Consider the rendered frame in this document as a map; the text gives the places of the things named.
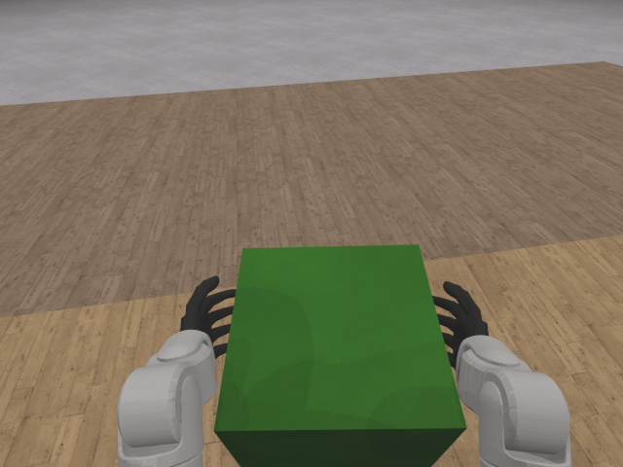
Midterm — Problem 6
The carton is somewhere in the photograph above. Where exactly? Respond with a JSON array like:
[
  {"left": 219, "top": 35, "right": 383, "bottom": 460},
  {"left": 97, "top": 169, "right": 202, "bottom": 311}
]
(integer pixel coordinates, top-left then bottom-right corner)
[{"left": 214, "top": 244, "right": 467, "bottom": 467}]

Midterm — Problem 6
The right robot hand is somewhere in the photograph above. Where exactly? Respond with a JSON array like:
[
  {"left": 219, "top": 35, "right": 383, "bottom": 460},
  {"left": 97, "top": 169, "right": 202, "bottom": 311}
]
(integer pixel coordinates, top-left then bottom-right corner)
[{"left": 432, "top": 281, "right": 489, "bottom": 369}]

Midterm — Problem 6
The robot right forearm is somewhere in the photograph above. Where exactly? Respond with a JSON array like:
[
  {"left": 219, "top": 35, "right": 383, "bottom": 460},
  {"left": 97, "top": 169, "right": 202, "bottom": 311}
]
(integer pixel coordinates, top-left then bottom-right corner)
[{"left": 456, "top": 335, "right": 571, "bottom": 467}]

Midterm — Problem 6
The robot left forearm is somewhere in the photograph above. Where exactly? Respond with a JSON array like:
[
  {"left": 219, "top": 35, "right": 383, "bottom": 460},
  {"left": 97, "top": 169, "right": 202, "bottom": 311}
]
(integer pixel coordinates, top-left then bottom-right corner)
[{"left": 117, "top": 330, "right": 217, "bottom": 467}]

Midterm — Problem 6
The left robot hand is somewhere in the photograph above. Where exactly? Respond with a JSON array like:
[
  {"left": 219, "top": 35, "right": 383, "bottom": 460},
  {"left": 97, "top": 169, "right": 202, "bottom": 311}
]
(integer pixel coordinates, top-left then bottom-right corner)
[{"left": 180, "top": 275, "right": 237, "bottom": 359}]

